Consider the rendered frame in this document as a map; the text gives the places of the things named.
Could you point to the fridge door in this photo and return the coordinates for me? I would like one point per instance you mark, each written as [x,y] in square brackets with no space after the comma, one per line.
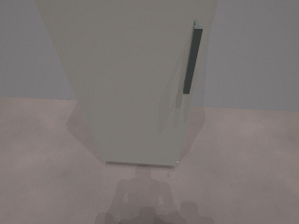
[126,62]

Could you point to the handle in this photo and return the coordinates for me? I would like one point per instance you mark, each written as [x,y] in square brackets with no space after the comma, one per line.
[195,44]

